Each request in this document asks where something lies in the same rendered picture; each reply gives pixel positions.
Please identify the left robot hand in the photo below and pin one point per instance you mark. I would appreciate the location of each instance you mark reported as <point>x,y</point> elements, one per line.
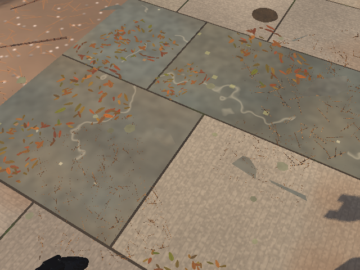
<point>64,263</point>

